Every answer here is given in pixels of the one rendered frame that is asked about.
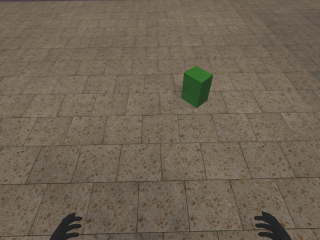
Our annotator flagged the robot left hand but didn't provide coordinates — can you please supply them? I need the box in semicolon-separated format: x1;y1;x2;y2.
49;212;83;240

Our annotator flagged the robot right hand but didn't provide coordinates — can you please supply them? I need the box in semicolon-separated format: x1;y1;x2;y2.
254;211;292;240

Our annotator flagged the carton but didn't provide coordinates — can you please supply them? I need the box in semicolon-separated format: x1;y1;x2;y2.
181;66;213;108

